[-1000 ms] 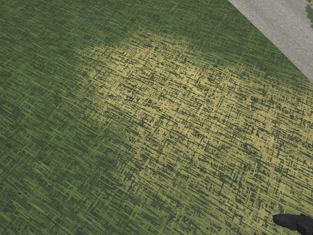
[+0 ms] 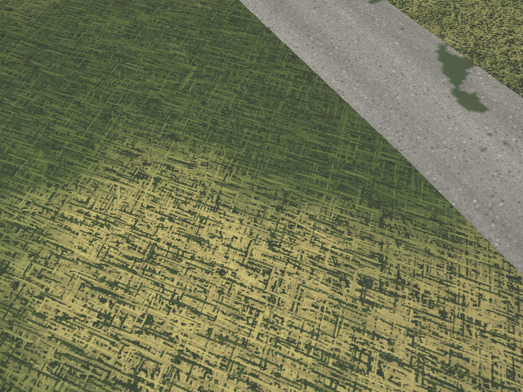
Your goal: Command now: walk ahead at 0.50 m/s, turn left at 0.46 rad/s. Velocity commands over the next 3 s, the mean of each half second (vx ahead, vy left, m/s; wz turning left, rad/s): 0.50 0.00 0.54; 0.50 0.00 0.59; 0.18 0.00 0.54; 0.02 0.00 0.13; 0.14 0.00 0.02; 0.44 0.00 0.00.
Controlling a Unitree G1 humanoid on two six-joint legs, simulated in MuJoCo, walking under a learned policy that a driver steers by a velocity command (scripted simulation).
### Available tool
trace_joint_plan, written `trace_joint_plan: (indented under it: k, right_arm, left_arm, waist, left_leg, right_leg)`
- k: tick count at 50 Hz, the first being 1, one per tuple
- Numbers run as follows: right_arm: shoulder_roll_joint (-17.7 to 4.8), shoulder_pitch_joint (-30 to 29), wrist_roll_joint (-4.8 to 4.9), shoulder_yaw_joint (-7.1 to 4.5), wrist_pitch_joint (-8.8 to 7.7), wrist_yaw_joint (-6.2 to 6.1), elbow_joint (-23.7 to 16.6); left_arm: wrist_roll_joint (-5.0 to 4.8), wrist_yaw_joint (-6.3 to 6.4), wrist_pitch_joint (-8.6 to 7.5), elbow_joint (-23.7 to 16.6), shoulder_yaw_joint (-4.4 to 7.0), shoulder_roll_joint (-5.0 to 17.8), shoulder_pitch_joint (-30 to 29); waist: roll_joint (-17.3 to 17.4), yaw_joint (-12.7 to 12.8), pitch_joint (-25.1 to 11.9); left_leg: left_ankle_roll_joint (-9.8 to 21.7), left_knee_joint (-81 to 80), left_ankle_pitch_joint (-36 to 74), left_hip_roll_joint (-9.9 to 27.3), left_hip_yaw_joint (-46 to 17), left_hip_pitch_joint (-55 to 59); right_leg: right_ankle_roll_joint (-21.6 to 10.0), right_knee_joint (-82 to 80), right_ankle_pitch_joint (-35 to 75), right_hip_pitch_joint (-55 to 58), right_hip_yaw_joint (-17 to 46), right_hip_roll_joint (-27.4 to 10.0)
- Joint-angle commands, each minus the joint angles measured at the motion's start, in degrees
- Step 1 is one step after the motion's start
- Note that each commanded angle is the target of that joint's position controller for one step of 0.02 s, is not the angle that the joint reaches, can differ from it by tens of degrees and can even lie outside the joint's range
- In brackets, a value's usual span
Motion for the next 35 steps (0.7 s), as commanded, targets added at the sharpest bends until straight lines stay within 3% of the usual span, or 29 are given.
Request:
trace_joint_plan:
  k: [1, 2, 3, 4, 5, 6, 7, 10, 12, 15, 19, 22, 23, 24, 25, 26, 27, 28, 29, 32, 35]
  right_arm:
    - [-15.9, 19.2, 0.25, -5.97, 0.25, -1.69, -0.7]
    - [-18.1, 17.0, 0.74, -6.16, -0.12, -1.72, -1.9]
    - [-13.4, 18.1, 0.45, -4.82, -0.25, -1.64, -2.4]
    - [-11.0, 16.5, -0.01, -4.24, -0.45, -1.91, -2.5]
    - [-10.5, 13.1, -0.09, -4.03, -0.65, -1.94, -2.9]
    - [-8.6, 10.0, -0.13, -3.51, -0.73, -2.15, -3.5]
    - [-8.2, 8.4, -0.78, -3.18, -0.66, -2.44, -4.5]
    - [-9.3, 7.6, -0.52, -3.55, -0.69, -3.19, -4.8]
    - [-10.7, 8.3, -0.2, -4.03, -0.49, -3.91, -4.4]
    - [-11.1, 10.4, 0.24, -4.23, 0.21, -4.56, -3.7]
    - [-10.8, 13.8, 0.7, -4.28, 0.98, -4.79, -2.4]
    - [-10.1, 12.4, 0.4, -4.31, 1.32, -4.88, -2.7]
    - [-8.4, 12.2, 0.18, -3.75, 1.27, -4.77, -3.1]
    - [-5.0, 12.4, -0.42, -2.47, 1.04, -4.51, -4.0]
    - [-1.1, 20.0, 0.64, -1.23, 0.46, -4.5, -5.8]
    - [-6.3, 20.6, 1.53, -1.92, 0.32, -4.65, -5.0]
    - [-10.2, 15.0, 1.27, -3.01, 0.64, -4.72, -5.0]
    - [-10.4, 11.3, 0.5, -3.25, 0.99, -4.8, -5.7]
    - [-9.8, 9.2, -0.08, -3.37, 1.03, -4.64, -6.4]
    - [-6.5, 9.6, 0.75, -3.16, 1.78, -3.78, -6.9]
    - [-4.8, 6.9, 0.32, -2.63, 2.32, -3.61, -8.3]
  left_arm:
    - [1.08, 1.37, -0.31, -4.9, 1.19, 7.9, -0.7]
    - [1.62, 0.12, -2.1, -7.0, -0.95, 1.4, 3.9]
    - [-0.09, -1.15, -4.36, -7.0, 0.04, 7.0, -1.0]
    - [-1.99, -1.74, -5.45, -8.9, 0.2, 8.2, -6.2]
    - [-1.32, -1.52, -5.98, -9.5, -0.14, 7.1, -8.0]
    - [0.3, -1.07, -5.8, -9.3, 0.34, 7.7, -8.7]
    - [0.77, -1.09, -5.21, -9.3, 0.55, 7.6, -7.7]
    - [1.32, -0.86, -3.52, -9.1, 0.18, 5.7, -6.0]
    - [1.45, -0.68, -3.13, -10.2, -0.51, 4.2, -9.8]
    - [1.05, -1.09, -3.53, -11.3, -1.12, 2.9, -16.2]
    - [-0.03, -1.87, -4.37, -12.4, -0.3, 5.1, -19.7]
    - [-0.26, -2.02, -5.16, -11.4, 0.96, 7.1, -15.3]
    - [0.11, -1.71, -5.41, -10.3, 1.75, 8.3, -10.6]
    - [1.11, -1.22, -5.64, -9.7, 2.63, 11.1, -3.1]
    - [1.98, -1.16, -4.89, -8.0, 3.81, 16.2, 2.5]
    - [0.46, -1.59, -4.52, -7.5, 3.31, 12.6, 3.0]
    - [0.28, -1.38, -4.26, -8.4, 2.18, 8.4, 0.4]
    - [0.72, -1.25, -3.85, -8.6, 1.57, 6.9, -2.3]
    - [0.95, -1.19, -3.6, -8.3, 1.08, 5.6, -4.1]
    - [0.91, -0.97, -3.94, -7.0, 0.71, 4.3, -5.2]
    - [0.71, -0.96, -4.29, -5.3, 1.51, 6.6, -4.7]
  waist:
    - [2.5, -11.4, -14.6]
    - [15.3, -5.6, -20.9]
    - [7.6, -9.9, -23.1]
    - [4.6, -10.1, -15.3]
    - [-1.8, -7.5, -8.8]
    - [-2.7, -5.6, -6.2]
    - [-1.0, -3.9, -4.7]
    - [0.1, -2.0, -3.1]
    - [0.6, -3.0, -1.7]
    - [2.5, -5.9, -1.4]
    - [3.7, -6.9, -1.9]
    - [5.8, -3.6, -2.4]
    - [5.5, -1.1, -4.8]
    - [0.6, 2.2, -11.7]
    - [-16.5, -0.5, -18.7]
    - [-17.3, 0.3, -17.2]
    - [-10.9, 2.0, -9.9]
    - [-7.3, 1.6, -5.7]
    - [-6.5, 0.8, -2.6]
    - [-8.8, -1.3, -0.8]
    - [-6.7, -1.4, 0.4]
  left_leg:
    - [7.7, -1.8, 1.4, 5.1, -12.7, 34.0]
    - [20.2, -9.7, -8.2, 18.2, -46.4, 52.4]
    - [18.2, -14.2, -13.6, 17.8, -47.9, 54.2]
    - [15.4, -14.6, -11.9, 15.8, -39.0, 48.3]
    - [13.8, -15.2, -5.7, 13.4, -32.8, 38.9]
    - [12.8, -15.9, 0.6, 11.6, -28.5, 32.5]
    - [12.9, -17.2, 5.1, 10.3, -26.5, 27.4]
    - [13.4, -19.4, 11.5, 8.5, -21.9, 19.7]
    - [11.9, -19.8, 11.0, 6.3, -18.4, 16.2]
    - [8.6, -18.5, 4.7, 3.3, -16.2, 13.7]
    - [6.9, -14.2, -1.9, 5.4, -22.2, 18.4]
    - [5.0, -8.6, -2.3, 6.3, -26.5, 20.9]
    - [3.4, -3.6, -0.7, 4.0, -25.3, 19.7]
    - [1.3, 10.5, -5.5, 0.7, -21.0, 14.5]
    - [-2.7, 29.7, -27.7, -7.7, -12.7, -4.7]
    - [-3.7, 39.2, -29.4, -3.3, -12.7, -13.9]
    - [-4.1, 42.1, -23.8, -1.0, -12.7, -15.9]
    - [-4.4, 41.6, -19.5, 0.8, -10.7, -14.6]
    - [-4.5, 39.2, -16.6, 2.2, -10.6, -13.3]
    - [-4.7, 34.8, -13.4, 4.6, -8.9, -9.0]
    - [-5.7, 29.2, -9.8, 5.5, -8.4, -11.3]
  right_leg:
    - [-2.0, 38.9, 47.6, -18.0, 0.1, -9.4]
    - [2.0, 59.5, -4.2, -42.7, 7.3, 4.6]
    - [0.4, 62.5, -4.6, -48.9, 18.0, 1.4]
    - [-0.8, 60.3, -0.5, -51.4, 17.2, -1.1]
    - [-1.1, 54.2, 3.2, -50.4, 16.3, -3.6]
    - [-0.7, 48.7, 5.3, -47.3, 15.9, -5.4]
    - [-0.1, 47.0, 6.5, -43.8, 15.9, -6.0]
    - [2.8, 39.2, 8.6, -40.9, 14.1, -6.1]
    - [4.4, 30.8, 15.4, -39.9, 13.0, -5.1]
    - [4.9, 17.5, 28.2, -34.8, 12.4, -2.2]
    - [3.9, 9.9, 29.2, -32.1, 14.6, -0.6]
    - [0.9, 6.8, 23.6, -26.3, 14.7, -0.7]
    - [-0.8, 5.2, 23.2, -18.8, 14.4, -1.5]
    - [-4.4, 5.7, 19.4, -6.0, 22.1, -9.9]
    - [-13.8, 1.4, 8.5, 12.4, 47.1, -23.1]
    - [-15.3, -2.3, -6.4, 12.3, 57.8, -25.8]
    - [-12.6, -3.4, -7.2, 6.1, 49.2, -22.8]
    - [-10.6, -3.5, 0.4, -0.2, 40.5, -20.1]
    - [-9.9, -4.6, 7.6, -5.4, 34.6, -17.7]
    - [-9.5, -8.3, 16.9, -11.5, 24.0, -14.7]
    - [-11.1, -10.7, 23.1, -11.6, 18.7, -15.9]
